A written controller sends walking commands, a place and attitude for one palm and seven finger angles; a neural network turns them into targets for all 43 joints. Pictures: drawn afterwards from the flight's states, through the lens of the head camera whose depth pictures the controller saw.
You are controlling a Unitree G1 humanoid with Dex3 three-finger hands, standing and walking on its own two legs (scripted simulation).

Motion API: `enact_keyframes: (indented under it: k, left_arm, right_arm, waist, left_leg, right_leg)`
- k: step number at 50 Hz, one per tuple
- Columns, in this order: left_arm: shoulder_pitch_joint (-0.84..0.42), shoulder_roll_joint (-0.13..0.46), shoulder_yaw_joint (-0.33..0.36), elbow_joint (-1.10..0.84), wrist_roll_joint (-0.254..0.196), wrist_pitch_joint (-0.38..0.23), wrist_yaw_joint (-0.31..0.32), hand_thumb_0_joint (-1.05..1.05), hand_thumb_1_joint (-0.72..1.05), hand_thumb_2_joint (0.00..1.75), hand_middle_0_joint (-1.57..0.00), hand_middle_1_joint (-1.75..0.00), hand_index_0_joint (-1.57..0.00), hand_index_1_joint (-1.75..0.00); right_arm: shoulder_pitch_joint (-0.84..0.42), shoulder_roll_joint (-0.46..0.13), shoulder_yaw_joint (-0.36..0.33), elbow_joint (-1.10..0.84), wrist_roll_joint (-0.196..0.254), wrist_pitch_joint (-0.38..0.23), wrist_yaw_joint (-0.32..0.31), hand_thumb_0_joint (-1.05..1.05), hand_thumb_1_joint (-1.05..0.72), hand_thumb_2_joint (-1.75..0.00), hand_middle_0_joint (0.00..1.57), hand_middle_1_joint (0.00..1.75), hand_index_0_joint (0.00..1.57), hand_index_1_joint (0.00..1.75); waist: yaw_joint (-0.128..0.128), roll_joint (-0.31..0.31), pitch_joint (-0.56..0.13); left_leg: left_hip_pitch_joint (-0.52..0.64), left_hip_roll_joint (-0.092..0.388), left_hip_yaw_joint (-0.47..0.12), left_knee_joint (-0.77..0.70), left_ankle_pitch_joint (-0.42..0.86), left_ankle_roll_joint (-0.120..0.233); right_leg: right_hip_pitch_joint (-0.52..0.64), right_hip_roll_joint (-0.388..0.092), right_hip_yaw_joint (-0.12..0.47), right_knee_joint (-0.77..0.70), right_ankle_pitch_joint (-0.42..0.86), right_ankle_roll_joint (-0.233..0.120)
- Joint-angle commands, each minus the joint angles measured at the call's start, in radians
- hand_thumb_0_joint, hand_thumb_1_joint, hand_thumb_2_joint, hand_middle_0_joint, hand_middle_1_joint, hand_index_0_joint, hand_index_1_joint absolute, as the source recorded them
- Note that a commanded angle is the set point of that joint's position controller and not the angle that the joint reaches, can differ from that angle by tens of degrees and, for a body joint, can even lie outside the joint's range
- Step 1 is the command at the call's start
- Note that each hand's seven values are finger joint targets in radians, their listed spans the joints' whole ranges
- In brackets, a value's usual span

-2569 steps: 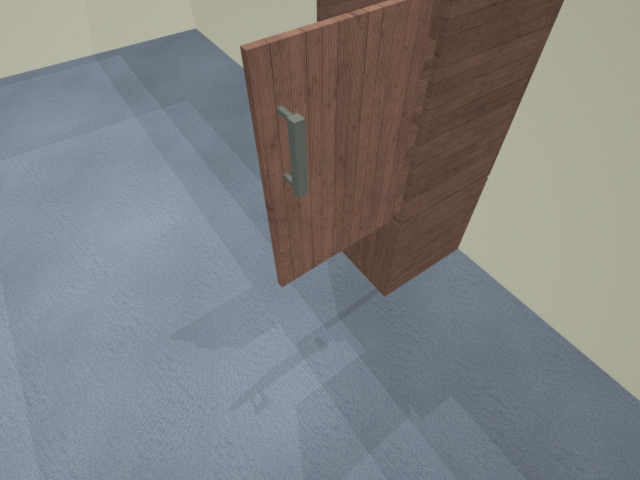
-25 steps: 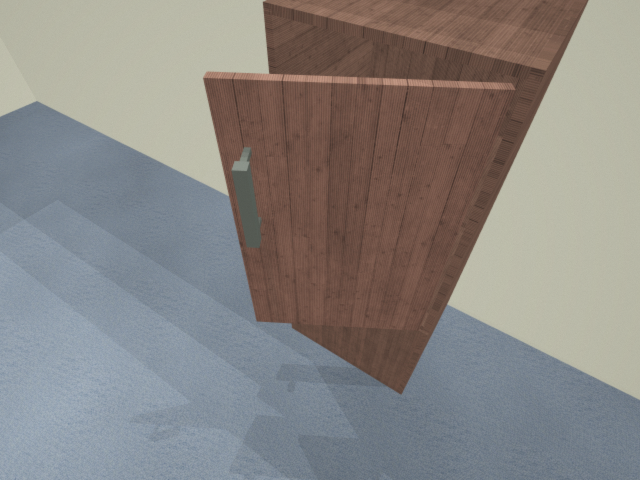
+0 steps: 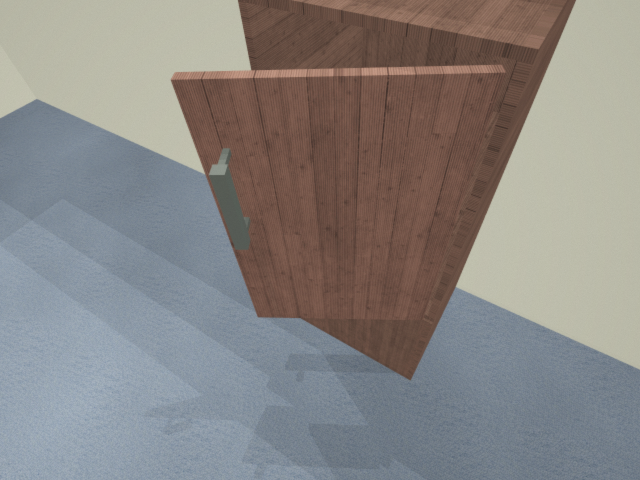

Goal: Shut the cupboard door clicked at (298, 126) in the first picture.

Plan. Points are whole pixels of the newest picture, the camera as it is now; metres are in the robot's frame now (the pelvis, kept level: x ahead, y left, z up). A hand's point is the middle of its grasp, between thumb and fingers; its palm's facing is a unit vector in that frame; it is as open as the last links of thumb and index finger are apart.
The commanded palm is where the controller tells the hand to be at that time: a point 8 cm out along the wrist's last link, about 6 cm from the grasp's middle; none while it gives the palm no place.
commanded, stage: come to a stop and stand still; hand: left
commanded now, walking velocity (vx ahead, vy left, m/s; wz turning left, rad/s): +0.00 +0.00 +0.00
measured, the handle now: (234, 201) +0.47 +0.16 +0.07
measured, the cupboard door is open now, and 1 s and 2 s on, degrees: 30 30 30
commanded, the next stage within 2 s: look again from close up in 0.60 s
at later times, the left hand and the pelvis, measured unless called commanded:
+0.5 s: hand out of the picture +0.09 +0.18 -0.16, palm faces +0.01 -0.96 -0.27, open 7.4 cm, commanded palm none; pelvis +0.02 -0.03 +0.00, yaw +1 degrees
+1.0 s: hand out of the picture +0.06 +0.18 -0.17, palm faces +0.03 -0.97 -0.24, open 7.4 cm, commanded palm none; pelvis +0.02 -0.02 +0.00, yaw +1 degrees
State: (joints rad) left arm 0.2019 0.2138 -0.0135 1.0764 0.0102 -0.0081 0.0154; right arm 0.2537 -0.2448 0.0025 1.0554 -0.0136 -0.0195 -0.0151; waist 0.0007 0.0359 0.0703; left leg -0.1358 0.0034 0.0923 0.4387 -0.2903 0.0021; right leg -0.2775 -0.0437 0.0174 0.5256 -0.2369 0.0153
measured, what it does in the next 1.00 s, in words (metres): stands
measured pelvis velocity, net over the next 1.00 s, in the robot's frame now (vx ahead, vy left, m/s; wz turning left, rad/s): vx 0.02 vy -0.02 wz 0.02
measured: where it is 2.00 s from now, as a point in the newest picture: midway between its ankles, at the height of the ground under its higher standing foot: outside the picture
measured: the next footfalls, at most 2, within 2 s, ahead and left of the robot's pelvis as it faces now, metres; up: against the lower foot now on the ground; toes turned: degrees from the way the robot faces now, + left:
none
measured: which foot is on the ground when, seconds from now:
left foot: down 0.00-1.00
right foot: down 0.00-1.00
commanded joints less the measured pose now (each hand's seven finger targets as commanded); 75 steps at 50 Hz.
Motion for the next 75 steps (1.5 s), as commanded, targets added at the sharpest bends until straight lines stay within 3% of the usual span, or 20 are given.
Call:
enact_keyframes:
  k: [1,18,35,37,39,62,63,64,65,66,67,68,69,70,71,72,73,75]
  left_arm:
    - [-0.001,0.164,0.040,-0.038,0.003,-0.021,0.010,0.00,0.90,0.90,-0.20,-0.30,-0.20,-0.30]
    - [-0.039,0.181,0.053,-0.039,0.001,-0.031,0.012,0.00,0.90,0.90,-0.20,-0.30,-0.20,-0.30]
    - [-0.037,0.179,0.051,-0.025,-0.001,-0.028,0.010,0.00,0.90,0.90,-0.20,-0.30,-0.20,-0.30]
    - [-0.033,0.170,0.050,-0.024,0.000,-0.026,0.010,0.00,0.90,0.90,-0.20,-0.30,-0.20,-0.30]
    - [-0.025,0.171,0.049,-0.021,-0.001,-0.026,0.009,0.00,0.90,0.90,-0.20,-0.30,-0.20,-0.30]
    - [0.021,0.120,0.041,0.001,0.002,-0.023,0.012,0.00,0.90,0.90,-0.20,-0.30,-0.20,-0.30]
    - [0.155,0.087,0.033,0.050,0.002,-0.036,0.056,0.00,0.90,0.90,-0.20,-0.30,-0.20,-0.30]
    - [-0.722,0.759,0.512,-1.522,-0.133,-0.334,0.043,0.00,0.90,0.90,-0.20,-0.30,-0.20,-0.30]
    - [0.005,0.182,0.084,-1.188,-0.125,-0.233,0.052,0.00,0.90,0.90,-0.22,-0.32,-0.22,-0.32]
    - [0.239,-0.051,0.034,-1.188,-0.197,-0.098,0.050,0.00,0.90,0.90,-0.24,-0.34,-0.24,-0.34]
    - [0.124,-0.001,0.066,-1.106,-0.170,-0.107,0.065,0.00,0.90,0.90,-0.25,-0.36,-0.25,-0.36]
    - [0.108,-0.010,0.090,-1.070,-0.178,-0.143,0.051,0.00,0.90,0.90,-0.27,-0.38,-0.27,-0.38]
    - [0.198,-0.005,0.121,-0.994,-0.188,-0.198,0.019,0.00,0.90,0.90,-0.29,-0.40,-0.29,-0.40]
    - [0.281,-0.033,0.127,-0.939,-0.202,-0.269,-0.025,0.00,0.90,0.90,-0.31,-0.42,-0.31,-0.42]
    - [0.376,-0.036,0.150,-0.868,-0.215,-0.338,-0.084,0.00,0.90,0.90,-0.33,-0.44,-0.33,-0.44]
    - [0.408,-0.058,0.143,-0.866,-0.235,-0.422,-0.146,0.00,0.90,0.90,-0.35,-0.46,-0.35,-0.46]
    - [0.421,-0.037,0.174,-0.864,-0.250,-0.509,-0.210,0.00,0.90,0.90,-0.36,-0.48,-0.36,-0.48]
    - [0.368,0.019,0.189,-0.893,-0.261,-0.662,-0.345,0.00,0.90,0.90,-0.40,-0.52,-0.40,-0.52]
  right_arm:
    - [0.023,-0.100,-0.026,-0.038,-0.004,-0.018,-0.008,0.00,-0.90,-0.90,0.20,0.30,0.20,0.30]
    - [-0.005,-0.100,-0.027,-0.005,-0.005,-0.012,-0.013,0.00,-0.90,-0.90,0.20,0.30,0.20,0.30]
    - [0.001,-0.097,-0.024,0.021,-0.003,-0.011,-0.015,0.00,-0.90,-0.90,0.20,0.30,0.20,0.30]
    - [-0.001,-0.095,-0.023,0.025,-0.004,-0.011,-0.015,0.00,-0.90,-0.90,0.20,0.30,0.20,0.30]
    - [0.005,-0.091,-0.021,0.028,-0.004,-0.013,-0.015,0.00,-0.90,-0.90,0.20,0.30,0.20,0.30]
    - [0.045,-0.044,-0.021,0.057,-0.002,-0.015,-0.017,0.00,-0.90,-0.90,0.20,0.30,0.20,0.30]
    - [-0.029,-0.062,-0.030,-0.008,0.009,-0.023,-0.008,0.00,-0.90,-0.90,0.20,0.30,0.20,0.30]
    - [0.073,-0.250,-0.069,-0.272,0.001,-0.222,-0.138,0.00,-0.90,-0.90,0.20,0.30,0.20,0.30]
    - [-0.041,-0.112,-0.027,-0.301,0.059,-0.273,-0.130,0.00,-0.90,-0.90,0.20,0.30,0.20,0.30]
    - [-0.102,-0.081,-0.021,-0.348,0.040,-0.313,-0.104,0.00,-0.90,-0.90,0.20,0.30,0.20,0.30]
    - [-0.037,-0.087,-0.042,-0.315,0.052,-0.350,-0.078,0.00,-0.90,-0.90,0.20,0.30,0.20,0.30]
    - [-0.041,-0.107,-0.068,-0.347,0.038,-0.360,-0.062,0.00,-0.90,-0.90,0.20,0.30,0.20,0.30]
    - [-0.042,-0.111,-0.080,-0.377,0.028,-0.366,-0.052,0.00,-0.90,-0.90,0.20,0.30,0.20,0.30]
    - [-0.055,-0.107,-0.086,-0.412,0.019,-0.370,-0.042,0.00,-0.90,-0.90,0.20,0.30,0.20,0.30]
    - [-0.061,-0.101,-0.093,-0.451,0.024,-0.372,-0.026,0.00,-0.90,-0.90,0.20,0.30,0.20,0.30]
    - [-0.069,-0.092,-0.091,-0.479,0.015,-0.372,-0.011,0.00,-0.90,-0.90,0.20,0.30,0.20,0.30]
    - [-0.074,-0.093,-0.098,-0.503,0.014,-0.366,0.000,0.00,-0.90,-0.90,0.20,0.30,0.20,0.30]
    - [-0.100,-0.112,-0.104,-0.567,0.013,-0.356,0.019,0.00,-0.90,-0.90,0.20,0.30,0.20,0.30]
  waist:
    - [-0.004,-0.049,-0.066]
    - [-0.003,-0.054,-0.100]
    - [-0.001,-0.038,-0.085]
    - [0.001,-0.031,-0.060]
    - [0.002,-0.024,-0.079]
    - [0.006,-0.034,-0.033]
    - [0.032,-0.008,-0.087]
    - [-0.094,-0.019,-0.469]
    - [-0.023,0.335,-0.571]
    - [0.020,0.293,-0.473]
    - [-0.048,0.114,-0.228]
    - [-0.058,0.007,-0.062]
    - [-0.041,-0.138,-0.024]
    - [-0.016,-0.251,-0.038]
    - [0.019,-0.228,-0.042]
    - [0.035,-0.251,-0.080]
    - [0.047,-0.271,-0.113]
    - [0.044,-0.208,-0.153]
  left_leg:
    - [-0.024,0.104,-0.086,-0.090,0.144,0.030]
    - [0.011,0.106,-0.067,-0.072,0.198,0.003]
    - [0.012,0.117,-0.075,-0.103,0.194,0.001]
    - [0.005,0.116,-0.076,-0.107,0.193,0.003]
    - [0.010,0.117,-0.076,-0.109,0.185,0.004]
    - [-0.025,0.109,-0.089,-0.117,0.153,0.011]
    - [-0.051,0.133,-0.031,0.095,0.274,-0.013]
    - [0.268,0.082,-0.031,0.165,0.492,0.014]
    - [0.156,0.000,-0.053,0.132,0.588,0.014]
    - [0.089,0.041,-0.066,0.088,0.725,-0.015]
    - [-0.035,0.038,-0.095,0.102,0.544,-0.016]
    - [-0.180,0.013,-0.103,0.118,0.337,-0.016]
    - [-0.277,0.004,-0.107,0.145,0.216,-0.009]
    - [-0.352,-0.011,-0.106,0.185,0.123,-0.008]
    - [-0.401,-0.025,-0.093,0.221,0.084,-0.018]
    - [-0.457,-0.035,-0.083,0.275,0.045,-0.025]
    - [-0.521,-0.040,-0.072,0.336,0.004,-0.029]
    - [-0.625,-0.048,-0.066,0.448,-0.063,-0.026]
  right_leg:
    - [0.075,-0.071,0.075,-0.070,0.212,-0.061]
    - [0.139,-0.084,0.091,-0.098,0.376,-0.075]
    - [0.146,-0.075,0.070,-0.125,0.320,-0.070]
    - [0.132,-0.071,0.065,-0.130,0.299,-0.067]
    - [0.140,-0.073,0.066,-0.132,0.281,-0.067]
    - [0.114,-0.067,0.050,-0.137,0.204,-0.058]
    - [0.141,-0.127,0.077,-0.074,0.630,-0.039]
    - [0.227,-0.038,0.033,0.056,0.532,-0.029]
    - [0.145,0.029,-0.050,0.175,0.368,-0.041]
    - [0.087,0.024,-0.116,0.096,0.218,-0.037]
    - [-0.015,0.022,-0.113,0.050,0.199,-0.026]
    - [-0.091,0.020,-0.121,0.030,0.170,-0.022]
    - [-0.145,0.018,-0.129,0.054,0.106,-0.019]
    - [-0.192,0.024,-0.128,0.087,0.015,-0.015]
    - [-0.204,0.019,-0.111,0.124,-0.027,-0.026]
    - [-0.236,0.014,-0.100,0.180,-0.057,-0.030]
    - [-0.266,0.011,-0.074,0.227,-0.099,-0.035]
    - [-0.331,-0.002,-0.017,0.306,-0.173,-0.050]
